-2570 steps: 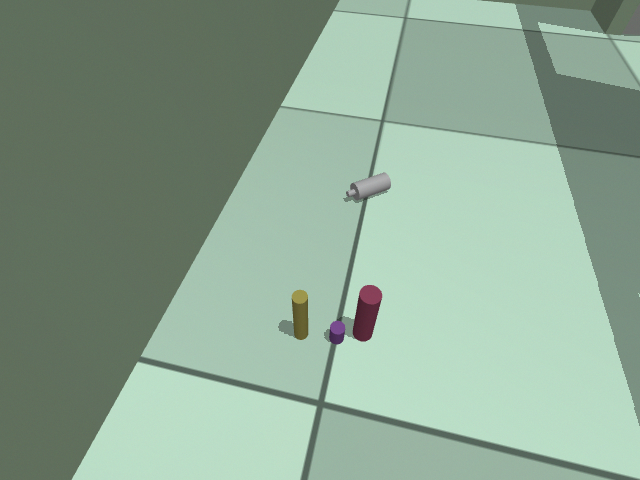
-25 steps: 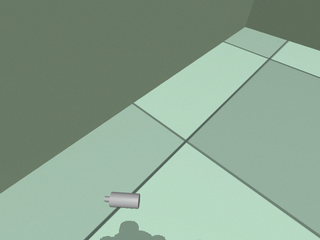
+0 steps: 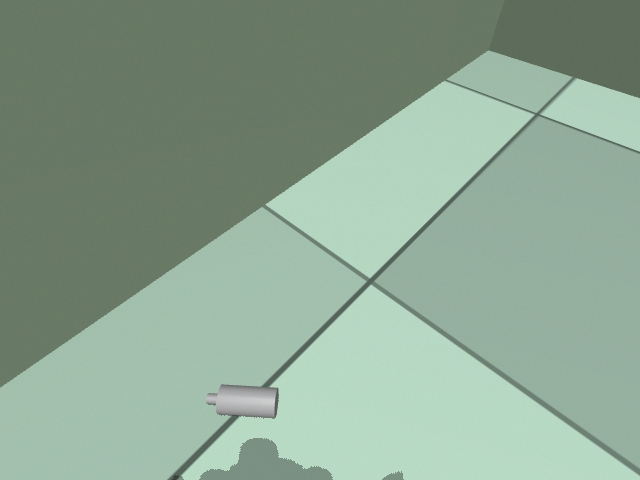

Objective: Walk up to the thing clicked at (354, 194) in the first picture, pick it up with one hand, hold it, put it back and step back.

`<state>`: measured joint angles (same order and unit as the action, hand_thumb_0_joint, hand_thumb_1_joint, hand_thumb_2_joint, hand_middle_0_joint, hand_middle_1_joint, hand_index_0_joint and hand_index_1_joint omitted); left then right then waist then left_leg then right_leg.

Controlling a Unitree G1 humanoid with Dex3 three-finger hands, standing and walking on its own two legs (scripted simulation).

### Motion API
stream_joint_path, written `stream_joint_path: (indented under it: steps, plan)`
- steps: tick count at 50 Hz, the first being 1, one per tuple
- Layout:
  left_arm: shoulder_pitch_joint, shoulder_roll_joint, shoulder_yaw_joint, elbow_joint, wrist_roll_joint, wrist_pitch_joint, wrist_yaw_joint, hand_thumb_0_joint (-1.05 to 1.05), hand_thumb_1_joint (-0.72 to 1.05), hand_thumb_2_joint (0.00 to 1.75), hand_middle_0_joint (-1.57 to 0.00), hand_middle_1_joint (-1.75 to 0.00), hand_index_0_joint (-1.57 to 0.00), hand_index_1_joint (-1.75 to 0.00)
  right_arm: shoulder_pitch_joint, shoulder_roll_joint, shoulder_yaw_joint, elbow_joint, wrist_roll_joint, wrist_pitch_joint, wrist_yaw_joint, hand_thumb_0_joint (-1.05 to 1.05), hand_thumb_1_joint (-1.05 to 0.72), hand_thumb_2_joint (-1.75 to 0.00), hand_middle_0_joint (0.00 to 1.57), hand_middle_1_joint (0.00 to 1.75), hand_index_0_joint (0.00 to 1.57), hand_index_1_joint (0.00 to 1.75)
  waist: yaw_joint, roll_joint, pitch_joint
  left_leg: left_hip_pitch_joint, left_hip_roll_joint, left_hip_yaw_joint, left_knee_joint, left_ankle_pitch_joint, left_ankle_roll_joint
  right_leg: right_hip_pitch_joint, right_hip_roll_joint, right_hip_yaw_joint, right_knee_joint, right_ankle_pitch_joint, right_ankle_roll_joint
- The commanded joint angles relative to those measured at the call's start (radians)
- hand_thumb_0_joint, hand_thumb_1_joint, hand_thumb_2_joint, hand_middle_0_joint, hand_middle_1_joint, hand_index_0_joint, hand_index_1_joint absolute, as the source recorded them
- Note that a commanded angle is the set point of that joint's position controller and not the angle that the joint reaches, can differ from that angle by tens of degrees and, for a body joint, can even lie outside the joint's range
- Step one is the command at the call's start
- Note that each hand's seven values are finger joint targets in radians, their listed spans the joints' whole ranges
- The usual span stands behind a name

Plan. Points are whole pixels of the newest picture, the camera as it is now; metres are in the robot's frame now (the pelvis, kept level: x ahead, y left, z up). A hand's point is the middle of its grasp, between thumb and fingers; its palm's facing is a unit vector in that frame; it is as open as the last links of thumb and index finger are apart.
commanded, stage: stand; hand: left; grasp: from above
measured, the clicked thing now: (242, 400) +0.45 +0.23 -0.74
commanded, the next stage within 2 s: step back in 0.48 s
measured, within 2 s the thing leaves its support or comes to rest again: neither
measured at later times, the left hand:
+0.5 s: hand out of the picture +0.08 +0.25 -0.15, palm faces +0.00 -0.94 -0.34, open 7.4 cm
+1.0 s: hand out of the picture +0.06 +0.32 -0.18, palm faces -0.06 -0.94 -0.34, open 7.4 cm
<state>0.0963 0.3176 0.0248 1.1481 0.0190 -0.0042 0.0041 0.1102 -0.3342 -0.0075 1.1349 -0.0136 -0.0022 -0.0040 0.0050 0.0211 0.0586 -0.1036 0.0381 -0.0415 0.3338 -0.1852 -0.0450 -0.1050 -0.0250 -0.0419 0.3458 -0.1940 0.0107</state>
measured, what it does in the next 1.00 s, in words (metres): walks backwards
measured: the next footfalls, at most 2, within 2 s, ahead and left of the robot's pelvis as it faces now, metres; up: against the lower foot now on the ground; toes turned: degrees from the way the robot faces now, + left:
right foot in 1.24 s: -0.11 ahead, -0.05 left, +0.00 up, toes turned -2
left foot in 1.66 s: -0.24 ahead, +0.18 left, +0.00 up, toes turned -3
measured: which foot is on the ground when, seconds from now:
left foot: down 0.00-1.00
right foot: down 0.00-0.78, up 0.80-1.00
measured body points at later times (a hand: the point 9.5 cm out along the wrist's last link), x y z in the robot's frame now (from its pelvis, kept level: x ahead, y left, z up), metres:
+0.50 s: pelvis +0.00 +0.00 +0.00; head +0.01 -0.01 +0.45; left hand +0.08 +0.29 -0.13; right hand +0.07 -0.30 -0.14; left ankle +0.00 +0.15 -0.75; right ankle +0.00 -0.12 -0.75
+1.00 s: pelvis -0.08 +0.07 -0.01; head +0.01 +0.09 +0.43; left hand +0.06 +0.37 -0.16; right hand -0.01 -0.25 -0.12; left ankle -0.05 +0.14 -0.75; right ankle -0.10 -0.09 -0.67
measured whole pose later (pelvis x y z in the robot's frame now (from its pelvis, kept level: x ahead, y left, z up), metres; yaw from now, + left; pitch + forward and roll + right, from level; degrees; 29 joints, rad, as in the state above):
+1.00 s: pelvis -0.08 +0.07 -0.01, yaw -2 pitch -1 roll -2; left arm 0.05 0.39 0.06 0.91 0.01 0.07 0.03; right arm 0.13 -0.34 -0.05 0.94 -0.02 0.04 -0.02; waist -0.02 -0.05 0.21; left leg -0.27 -0.04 0.03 0.54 -0.25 0.07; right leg -0.44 0.10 0.16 1.07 -0.46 0.00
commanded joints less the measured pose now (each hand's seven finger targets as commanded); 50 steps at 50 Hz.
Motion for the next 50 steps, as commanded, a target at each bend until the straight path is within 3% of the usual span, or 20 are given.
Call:
stream_joint_path:
  steps: [1,15,23,24,25,27,28,30,31,33,35,36,37,38,39,40,41,44,45,50]
  plan:
    - [-0.030,0.214,0.037,-0.058,-0.003,-0.022,0.012,0.00,0.90,0.90,-0.20,-0.30,-0.20,-0.30,-0.024,-0.192,-0.037,-0.051,-0.004,-0.021,-0.013,0.00,-0.90,-0.90,0.20,0.30,0.20,0.30,-0.001,-0.032,-0.049,-0.025,0.079,-0.047,-0.046,0.106,0.051,0.010,-0.102,0.083,-0.077,0.062,-0.021]
    - [-0.029,0.219,0.035,-0.068,-0.006,-0.028,0.012,0.00,0.90,0.90,-0.20,-0.30,-0.20,-0.30,-0.020,-0.205,-0.037,-0.054,-0.002,-0.024,-0.012,0.00,-0.90,-0.90,0.20,0.30,0.20,0.30,-0.003,-0.019,-0.094,0.002,0.087,-0.042,-0.043,0.181,0.052,0.041,-0.108,0.081,-0.053,0.177,-0.025]
    - [-0.030,0.226,0.034,-0.065,-0.009,-0.027,0.011,0.00,0.90,0.90,-0.20,-0.30,-0.20,-0.30,-0.018,-0.196,-0.033,-0.051,-0.001,-0.021,-0.011,0.00,-0.90,-0.90,0.20,0.30,0.20,0.30,-0.002,-0.031,-0.062,-0.014,0.085,-0.043,-0.056,0.143,0.049,0.027,-0.105,0.083,-0.064,0.130,-0.027]
    - [-0.023,0.306,0.083,-0.085,-0.028,-0.016,0.015,0.00,0.90,0.90,-0.20,-0.30,-0.20,-0.30,-0.068,-0.264,-0.053,-0.080,0.009,-0.005,-0.005,0.00,-0.90,-0.90,0.20,0.30,0.20,0.30,-0.002,-0.036,0.034,-0.089,0.061,-0.046,0.073,0.289,0.074,-0.046,-0.103,0.111,0.012,0.331,-0.039]
    - [-0.003,0.305,0.088,-0.096,-0.034,-0.012,0.019,0.00,0.90,0.90,-0.20,-0.30,-0.20,-0.30,-0.052,-0.238,-0.050,-0.096,0.018,0.001,-0.005,0.00,-0.90,-0.90,0.20,0.30,0.20,0.30,-0.006,-0.048,0.004,-0.096,0.043,-0.021,0.137,0.311,0.071,-0.031,-0.117,0.107,0.029,0.411,-0.061]
    - [-0.006,0.312,0.095,-0.128,-0.032,-0.009,0.022,0.00,0.90,0.90,-0.20,-0.30,-0.20,-0.30,-0.025,-0.221,-0.051,-0.114,0.026,0.009,-0.004,0.00,-0.90,-0.90,0.20,0.30,0.20,0.30,-0.014,-0.088,-0.053,-0.100,-0.009,0.019,0.247,0.223,0.063,-0.018,-0.176,0.158,0.022,0.472,-0.123]
    - [-0.021,0.323,0.101,-0.150,-0.028,-0.006,0.022,0.00,0.90,0.90,-0.20,-0.30,-0.20,-0.30,-0.011,-0.218,-0.056,-0.124,0.025,0.017,-0.002,0.00,-0.90,-0.90,0.20,0.30,0.20,0.30,-0.015,-0.122,-0.072,-0.111,-0.041,0.034,0.320,0.135,0.061,-0.037,-0.220,0.194,0.012,0.465,-0.163]
    - [-0.077,0.324,0.105,-0.199,-0.010,-0.001,0.025,0.00,0.90,0.90,-0.20,-0.30,-0.20,-0.30,0.017,-0.219,-0.070,-0.139,0.018,0.034,0.002,0.00,-0.90,-0.90,0.20,0.30,0.20,0.30,-0.025,-0.200,-0.108,-0.154,-0.080,0.013,0.499,-0.275,0.074,-0.068,-0.309,0.254,0.017,0.459,-0.245]
    - [-0.091,0.327,0.108,-0.226,0.001,0.001,0.024,0.00,0.90,0.90,-0.20,-0.30,-0.20,-0.30,0.045,-0.224,-0.074,-0.151,0.016,0.040,0.006,0.00,-0.90,-0.90,0.20,0.30,0.20,0.30,-0.032,-0.213,-0.122,-0.165,-0.069,-0.006,0.549,-0.335,0.084,-0.084,-0.328,0.254,0.037,0.441,-0.263]
    - [-0.123,0.309,0.102,-0.255,0.003,0.010,0.022,0.00,0.90,0.90,-0.20,-0.30,-0.20,-0.30,0.071,-0.224,-0.079,-0.164,0.018,0.041,0.011,0.00,-0.90,-0.90,0.20,0.30,0.20,0.30,-0.045,-0.215,-0.120,-0.157,-0.058,-0.013,0.510,-0.314,0.091,-0.121,-0.289,0.194,0.093,0.409,-0.235]
    - [-0.133,0.293,0.095,-0.275,0.004,0.019,0.024,0.00,0.90,0.90,-0.20,-0.30,-0.20,-0.30,0.081,-0.220,-0.081,-0.174,0.016,0.036,0.011,0.00,-0.90,-0.90,0.20,0.30,0.20,0.30,-0.040,-0.205,-0.116,-0.158,-0.056,0.016,0.382,-0.184,0.083,-0.107,-0.235,0.154,0.167,0.385,-0.186]
    - [-0.129,0.293,0.092,-0.284,0.001,0.027,0.024,0.00,0.90,0.90,-0.20,-0.30,-0.20,-0.30,0.088,-0.218,-0.083,-0.179,0.009,0.031,0.009,0.00,-0.90,-0.90,0.20,0.30,0.20,0.30,-0.044,-0.187,-0.116,-0.148,-0.049,0.025,0.248,-0.055,0.080,-0.092,-0.205,0.139,0.220,0.351,-0.154]
    - [-0.113,0.277,0.088,-0.292,-0.010,0.036,0.021,0.00,0.90,0.90,-0.20,-0.30,-0.20,-0.30,0.089,-0.234,-0.086,-0.183,0.001,0.023,0.004,0.00,-0.90,-0.90,0.20,0.30,0.20,0.30,-0.043,-0.104,-0.107,-0.131,0.005,-0.020,0.115,0.209,0.086,-0.102,-0.146,0.108,0.294,0.272,-0.110]
    - [-0.106,0.231,0.079,-0.309,-0.025,0.045,0.022,0.00,0.90,0.90,-0.20,-0.30,-0.20,-0.30,0.079,-0.299,-0.104,-0.192,-0.019,0.017,-0.002,0.00,-0.90,-0.90,0.20,0.30,0.20,0.30,-0.035,0.086,-0.111,-0.073,0.140,-0.217,0.071,0.486,0.114,-0.206,0.002,0.069,0.464,0.086,-0.059]
    - [-0.108,0.199,0.075,-0.315,-0.026,0.054,0.032,0.00,0.90,0.90,-0.20,-0.30,-0.20,-0.30,0.092,-0.348,-0.116,-0.198,-0.024,0.012,-0.005,0.00,-0.90,-0.90,0.20,0.30,0.20,0.30,-0.042,0.168,-0.095,0.028,0.222,-0.346,0.050,0.658,0.156,-0.374,0.134,0.133,0.561,-0.390,-0.049]
    - [-0.067,0.212,0.076,-0.304,-0.018,0.063,0.042,0.00,0.90,0.90,-0.20,-0.30,-0.20,-0.30,0.085,-0.361,-0.117,-0.204,-0.021,0.009,-0.009,0.00,-0.90,-0.90,0.20,0.30,0.20,0.30,-0.034,0.111,-0.102,-0.009,0.263,-0.335,0.086,0.726,0.194,-0.354,0.126,0.212,0.681,-0.469,-0.044]
    - [-0.052,0.212,0.076,-0.297,-0.018,0.063,0.048,0.00,0.90,0.90,-0.20,-0.30,-0.20,-0.30,0.066,-0.370,-0.121,-0.228,-0.016,0.007,-0.013,0.00,-0.90,-0.90,0.20,0.30,0.20,0.30,-0.047,0.165,-0.119,-0.023,0.286,-0.394,0.061,0.679,0.196,-0.363,0.136,0.240,0.745,-0.463,-0.045]
    - [0.004,0.245,0.082,-0.278,-0.029,0.067,0.046,0.00,0.90,0.90,-0.20,-0.30,-0.20,-0.30,-0.047,-0.293,-0.106,-0.267,-0.027,0.008,-0.029,0.00,-0.90,-0.90,0.20,0.30,0.20,0.30,0.024,0.142,-0.129,0.054,0.148,-0.173,0.105,0.598,0.121,-0.411,0.125,0.274,0.801,-0.293,-0.042]
    - [0.035,0.242,0.080,-0.279,-0.026,0.067,0.044,0.00,0.90,0.90,-0.20,-0.30,-0.20,-0.30,-0.046,-0.271,-0.104,-0.275,-0.023,0.007,-0.034,0.00,-0.90,-0.90,0.20,0.30,0.20,0.30,0.033,0.131,-0.140,0.092,0.137,-0.145,0.114,0.571,0.116,-0.423,0.126,0.252,0.796,-0.256,-0.037]
    - [-0.005,0.235,0.086,-0.317,-0.009,0.047,0.037,0.00,0.90,0.90,-0.20,-0.30,-0.20,-0.30,0.063,-0.243,-0.109,-0.282,-0.007,0.009,-0.044,0.00,-0.90,-0.90,0.20,0.30,0.20,0.30,-0.044,0.089,-0.124,0.184,0.179,-0.169,0.147,0.584,0.198,-0.406,0.094,0.193,0.647,-0.287,0.015]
